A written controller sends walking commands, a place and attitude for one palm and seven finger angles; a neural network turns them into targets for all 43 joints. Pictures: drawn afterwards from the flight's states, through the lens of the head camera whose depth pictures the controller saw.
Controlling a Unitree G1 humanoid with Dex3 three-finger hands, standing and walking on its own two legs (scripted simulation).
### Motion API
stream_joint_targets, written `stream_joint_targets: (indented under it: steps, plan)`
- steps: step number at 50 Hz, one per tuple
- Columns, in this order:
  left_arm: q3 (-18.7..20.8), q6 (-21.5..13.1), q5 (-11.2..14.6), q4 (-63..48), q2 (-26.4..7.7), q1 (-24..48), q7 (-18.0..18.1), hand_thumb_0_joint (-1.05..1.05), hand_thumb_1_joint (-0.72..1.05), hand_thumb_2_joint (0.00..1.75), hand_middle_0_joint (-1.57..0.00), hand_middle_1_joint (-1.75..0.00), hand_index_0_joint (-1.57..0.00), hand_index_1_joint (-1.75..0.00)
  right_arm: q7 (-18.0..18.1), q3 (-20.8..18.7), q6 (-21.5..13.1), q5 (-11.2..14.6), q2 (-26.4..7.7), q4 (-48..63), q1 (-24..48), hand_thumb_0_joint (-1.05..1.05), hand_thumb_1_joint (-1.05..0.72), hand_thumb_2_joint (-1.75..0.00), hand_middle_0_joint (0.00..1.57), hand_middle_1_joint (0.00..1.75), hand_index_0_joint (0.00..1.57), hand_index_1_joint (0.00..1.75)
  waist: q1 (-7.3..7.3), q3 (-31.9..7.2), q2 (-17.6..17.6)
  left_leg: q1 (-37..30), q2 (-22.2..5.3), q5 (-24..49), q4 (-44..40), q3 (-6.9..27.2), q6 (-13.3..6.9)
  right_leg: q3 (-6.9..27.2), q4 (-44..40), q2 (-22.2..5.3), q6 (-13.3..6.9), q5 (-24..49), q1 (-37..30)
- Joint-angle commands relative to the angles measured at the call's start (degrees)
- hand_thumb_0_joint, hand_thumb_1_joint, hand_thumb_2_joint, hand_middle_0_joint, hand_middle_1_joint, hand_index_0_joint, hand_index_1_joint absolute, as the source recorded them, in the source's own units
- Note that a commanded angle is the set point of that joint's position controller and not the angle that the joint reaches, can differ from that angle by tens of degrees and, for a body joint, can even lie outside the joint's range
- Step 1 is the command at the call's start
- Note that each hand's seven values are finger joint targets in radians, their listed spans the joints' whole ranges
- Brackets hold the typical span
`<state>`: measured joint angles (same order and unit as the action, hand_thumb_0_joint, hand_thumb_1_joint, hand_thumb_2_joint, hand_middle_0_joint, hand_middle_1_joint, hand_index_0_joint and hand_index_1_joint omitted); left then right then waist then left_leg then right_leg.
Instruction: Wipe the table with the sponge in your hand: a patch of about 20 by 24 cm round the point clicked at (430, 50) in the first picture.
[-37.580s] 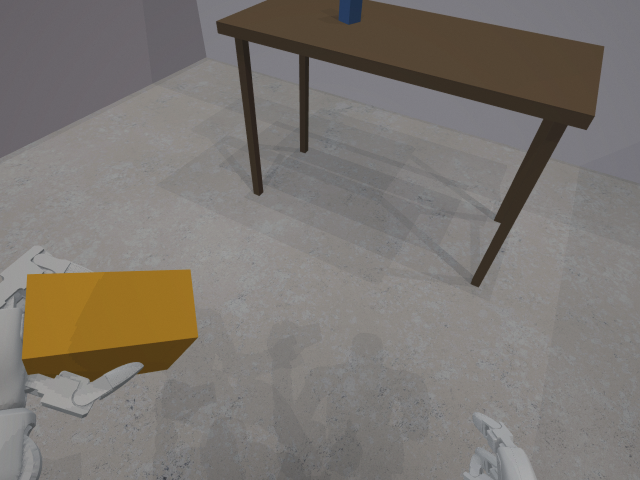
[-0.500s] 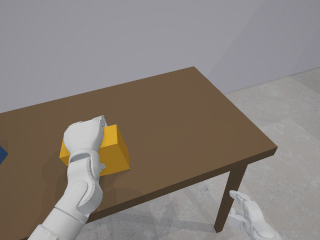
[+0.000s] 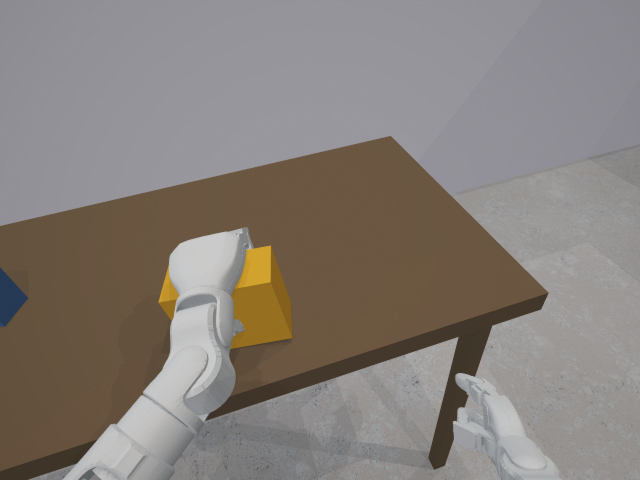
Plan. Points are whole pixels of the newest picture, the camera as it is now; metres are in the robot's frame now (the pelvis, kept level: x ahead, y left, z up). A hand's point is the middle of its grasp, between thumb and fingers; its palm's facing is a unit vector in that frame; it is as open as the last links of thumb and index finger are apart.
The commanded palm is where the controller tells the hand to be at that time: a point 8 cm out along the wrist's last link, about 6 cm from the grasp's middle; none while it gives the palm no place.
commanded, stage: slide across to the third lane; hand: left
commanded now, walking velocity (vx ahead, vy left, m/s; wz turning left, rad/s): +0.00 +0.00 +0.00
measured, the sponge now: (236, 311) +0.32 +0.17 +0.06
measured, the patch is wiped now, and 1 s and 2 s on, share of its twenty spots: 0.70 0.85 1.00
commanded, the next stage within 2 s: wipe forward along the third lane in 0.20 s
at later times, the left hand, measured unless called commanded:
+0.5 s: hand (249, 277) +0.34 +0.15 +0.11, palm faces +0.02 -0.07 -1.00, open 10.4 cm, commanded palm +0.32 +0.15 +0.15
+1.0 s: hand (253, 257) +0.38 +0.16 +0.11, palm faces -0.02 -0.03 -1.00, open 10.4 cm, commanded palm +0.37 +0.16 +0.14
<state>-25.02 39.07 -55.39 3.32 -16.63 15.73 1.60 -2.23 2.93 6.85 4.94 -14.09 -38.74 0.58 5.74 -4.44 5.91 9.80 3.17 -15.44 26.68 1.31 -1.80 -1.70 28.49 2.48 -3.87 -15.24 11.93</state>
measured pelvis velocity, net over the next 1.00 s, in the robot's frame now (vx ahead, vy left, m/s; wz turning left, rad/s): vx -0.02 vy -0.04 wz -0.02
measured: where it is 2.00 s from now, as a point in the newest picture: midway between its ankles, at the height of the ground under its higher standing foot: outside the picture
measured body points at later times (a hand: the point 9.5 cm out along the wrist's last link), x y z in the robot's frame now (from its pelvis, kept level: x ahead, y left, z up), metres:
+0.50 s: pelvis -0.01 -0.03 +0.00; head -0.05 -0.08 +0.45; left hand +0.33 +0.15 +0.16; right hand +0.21 -0.25 -0.10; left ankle -0.01 +0.10 -0.74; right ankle +0.00 -0.08 -0.74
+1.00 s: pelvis -0.02 -0.04 +0.00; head -0.04 -0.09 +0.45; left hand +0.37 +0.15 +0.16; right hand +0.14 -0.29 -0.12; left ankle -0.01 +0.10 -0.74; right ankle +0.00 -0.08 -0.74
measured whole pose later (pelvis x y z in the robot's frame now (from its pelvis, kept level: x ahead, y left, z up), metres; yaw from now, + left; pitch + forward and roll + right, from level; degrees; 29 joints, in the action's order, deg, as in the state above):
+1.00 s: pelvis -0.02 -0.04 +0.00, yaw -1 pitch +3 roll +2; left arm -15.4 28.8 -53.8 40.8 -16.5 37.2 4.4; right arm 4.2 1.6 6.0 5.1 -16.1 -42.6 -6.8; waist 1.0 -6.5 4.5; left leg 16.5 0.2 -12.9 26.1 1.4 -0.7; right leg -2.0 26.7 5.5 -7.0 -11.4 18.5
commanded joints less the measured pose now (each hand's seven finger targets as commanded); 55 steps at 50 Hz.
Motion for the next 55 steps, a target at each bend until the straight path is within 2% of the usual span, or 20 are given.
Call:
stream_joint_targets:
  steps: [1,2,6,8,11,14,20,21,26,29,31,33,36,38,41,45,46,48,51,55]
  plan:
    - [5.42,-1.24,1.42,-7.33,-2.56,20.03,1.95,0.0,0.1,1.3,-1.2,-1.6,-1.2,-1.6,0.64,-1.63,-2.66,0.36,-4.82,10.13,14.06,0.0,-0.9,-0.9,0.2,0.3,0.2,0.3,-1.55,-8.72,-9.68,-0.49,-1.51,11.75,-3.55,1.34,-1.02,4.75,-4.56,-0.59,-0.52,11.66,-4.61]
    - [2.16,-1.11,1.24,-6.29,0.87,21.56,1.97,0.0,0.1,1.3,-1.2,-1.6,-1.2,-1.6,0.72,-1.54,-2.84,0.35,-4.58,10.12,13.87,0.0,-0.9,-0.9,0.2,0.3,0.2,0.3,-2.1,-8.97,-9.42,-0.64,-1.24,11.86,-3.03,0.51,-1.16,3.76,-4.37,-1.06,-0.15,11.83,-4.63]
    - [4.89,-0.7,1.61,-2.93,-1.94,25.4,2.52,0.0,0.1,1.3,-1.2,-1.6,-1.2,-1.6,1.35,-1.45,-2.75,0.51,-4.7,9.46,14.17,0.0,-0.9,-0.9,0.2,0.3,0.2,0.3,-2.23,-8.8,-9.44,0.22,-1.05,9.86,-3.55,0.51,-1.12,5.69,-5.8,-1.04,-0.12,9.75,-4.55]
    - [1.45,-0.59,1.43,-0.77,1.8,26.56,2.52,0.0,0.1,1.3,-1.2,-1.6,-1.2,-1.6,1.16,-1.64,-3.2,0.61,-4.56,9.12,13.26,0.0,-0.9,-0.9,0.2,0.3,0.2,0.3,-2.74,-10.46,-8.99,-0.19,-0.82,10.41,-2.83,-0.15,-1.16,4.42,-5.22,-1.51,0.16,10.67,-4.79]
    - [4.0,-0.21,1.81,1.57,-0.64,27.31,2.65,0.0,0.1,1.3,-1.2,-1.6,-1.2,-1.6,1.16,-1.71,-3.23,0.6,-4.78,9.07,13.88,0.0,-0.9,-0.9,0.2,0.3,0.2,0.3,-2.39,-10.37,-9.98,1.05,-0.71,9.47,-2.95,0.04,-1.21,6.03,-5.99,-1.54,0.2,10.06,-5.33]
    - [2.12,-0.63,2.71,3.33,1.97,26.48,2.73,0.0,0.1,1.3,-1.2,-1.6,-1.2,-1.6,0.95,-2.11,-3.63,0.61,-4.85,8.82,13.26,0.0,-0.9,-0.9,0.2,0.3,0.2,0.3,-2.66,-11.03,-10.93,1.47,-0.44,10.15,-2.2,-0.82,-1.32,5.58,-5.85,-2.13,0.8,12.36,-6.32]
    - [4.54,-1.41,3.18,10.68,-0.67,30.76,2.69,0.0,0.1,1.3,-1.2,-1.6,-1.2,-1.6,2.56,-1.9,-3.32,0.77,-5.38,7.5,11.84,0.0,-0.9,-0.9,0.2,0.3,0.2,0.3,-3.71,-7.24,-11.89,4.04,-0.5,5.86,-3.11,-1.57,-1.13,7.04,-8.22,-2.82,1.44,6.13,-4.2]
    - [8.32,-1.85,3.14,11.31,-4.55,31.16,2.81,0.0,0.1,1.3,-1.2,-1.6,-1.2,-1.6,3.01,-1.97,-3.36,0.78,-5.55,7.45,11.71,0.0,-0.9,-0.9,0.2,0.3,0.2,0.3,-3.36,-7.51,-12.16,4.3,-0.66,5.27,-3.34,-1.08,-1.11,8.45,-8.85,-2.6,1.23,4.45,-4.19]
    - [9.89,-3.57,1.43,17.99,-6.55,32.14,2.31,0.0,0.1,1.3,-1.2,-1.6,-1.2,-1.6,4.59,-2.08,-3.22,0.44,-6.13,6.95,9.41,0.0,-0.9,-0.9,0.2,0.3,0.2,0.3,-3.64,-8.04,-12.58,6.06,-0.5,4.63,-3.1,-1.29,-1.0,10.11,-9.78,-3.15,1.28,2.73,-4.16]
    - [8.04,-4.65,1.31,20.71,-4.16,31.89,2.27,0.0,0.1,1.3,-1.2,-1.6,-1.2,-1.6,4.87,-2.22,-3.17,0.39,-6.28,7.06,8.08,0.0,-0.9,-0.9,0.2,0.3,0.2,0.3,-4.02,-8.32,-11.71,6.83,-0.5,4.72,-2.63,-1.85,-0.86,9.76,-9.4,-3.65,1.45,3.8,-4.28]
    - [11.17,-5.55,1.01,21.57,-7.65,33.47,2.45,0.0,0.1,1.3,-1.2,-1.6,-1.2,-1.6,5.25,-2.25,-2.95,0.37,-6.6,7.03,7.7,0.0,-0.9,-0.9,0.2,0.3,0.2,0.3,-3.77,-9.51,-11.4,7.48,-0.59,4.41,-3.05,-1.22,-0.76,10.78,-9.57,-3.41,1.15,2.83,-4.46]
    - [9.01,-6.39,1.19,22.18,-4.89,33.26,2.7,0.0,0.1,1.3,-1.2,-1.6,-1.2,-1.6,5.32,-2.5,-3.13,0.36,-6.52,7.3,6.68,0.0,-0.9,-0.9,0.2,0.3,0.2,0.3,-4.25,-9.71,-11.95,7.38,-0.58,4.96,-2.6,-1.84,-0.95,9.81,-9.23,-3.68,1.51,4.85,-4.75]
    - [13.69,-6.91,1.25,25.11,-9.91,32.7,3.15,0.0,0.1,1.3,-1.2,-1.6,-1.2,-1.6,5.84,-2.57,-2.88,0.24,-7.11,6.75,5.99,0.0,-0.9,-0.9,0.2,0.3,0.2,0.3,-3.75,-9.43,-12.88,9.07,-0.84,4.42,-2.87,-1.26,-0.73,11.66,-9.83,-3.64,1.39,3.87,-4.92]
    - [10.19,-7.47,1.0,25.69,-6.42,34.96,3.29,0.0,0.1,1.3,-1.2,-1.6,-1.2,-1.6,6.04,-2.69,-3.1,0.34,-6.91,6.71,5.27,0.0,-0.9,-0.9,0.2,0.3,0.2,0.3,-4.89,-8.68,-12.56,8.89,-0.72,3.95,-2.72,-1.96,-0.87,10.62,-9.89,-3.83,1.83,3.67,-3.79]
    - [12.82,-8.14,0.34,28.34,-9.46,35.69,3.52,0.0,0.1,1.3,-1.2,-1.6,-1.2,-1.6,6.34,-2.76,-3.13,0.27,-7.2,6.12,4.68,0.0,-0.9,-0.9,0.2,0.3,0.2,0.3,-4.34,-8.81,-11.25,9.09,-0.87,3.53,-3.13,-1.38,-0.69,11.0,-10.22,-3.53,1.32,1.52,-2.64]
    - [11.43,-9.17,0.28,33.29,-8.23,37.38,4.0,0.0,0.1,1.3,-1.2,-1.6,-1.2,-1.6,6.68,-2.94,-3.44,0.25,-7.41,5.42,2.75,0.0,-0.9,-0.9,0.2,0.3,0.2,0.3,-5.48,-7.91,-13.08,10.39,-0.86,2.15,-2.44,-1.94,-0.76,10.86,-10.81,-3.89,2.02,-1.41,-1.34]
    - [14.85,-9.59,0.11,34.46,-12.08,37.65,4.22,0.0,0.1,1.3,-1.2,-1.6,-1.2,-1.6,6.78,-2.98,-3.42,0.17,-7.78,5.1,2.47,0.0,-0.9,-0.9,0.2,0.3,0.2,0.3,-4.81,-8.51,-12.45,10.79,-1.05,2.36,-2.59,-1.38,-0.59,11.71,-10.71,-3.67,1.64,-1.63,-1.38]
    - [11.98,-10.39,-0.01,35.92,-9.45,39.92,4.34,0.0,0.1,1.3,-1.2,-1.6,-1.2,-1.6,6.88,-2.99,-3.49,0.25,-7.51,5.07,1.62,0.0,-0.9,-0.9,0.2,0.3,0.2,0.3,-5.98,-7.69,-12.86,11.54,-0.92,1.53,-2.18,-1.87,-0.74,10.95,-10.88,-4.04,2.2,-2.83,-0.68]
    - [14.85,-11.32,-0.37,38.76,-13.31,42.83,4.74,0.0,0.1,1.3,-1.2,-1.6,-1.2,-1.6,7.04,-2.94,-3.55,0.13,-7.84,4.5,1.01,0.0,-0.9,-0.9,0.2,0.3,0.2,0.3,-5.56,-8.78,-10.87,12.27,-1.07,1.42,-2.34,-1.28,-0.58,11.6,-10.75,-3.92,1.82,-3.82,-0.38]
    - [13.34,-12.53,-0.48,42.91,-12.05,46.68,5.29,0.0,0.1,1.3,-1.2,-1.6,-1.2,-1.6,6.9,-3.09,-3.84,0.2,-7.74,3.73,-1.26,0.0,-0.9,-0.9,0.2,0.3,0.2,0.3,-7.05,-9.62,-11.64,12.69,-1.14,1.29,-1.62,-1.7,-0.85,10.63,-10.28,-4.19,2.4,-2.6,-0.11]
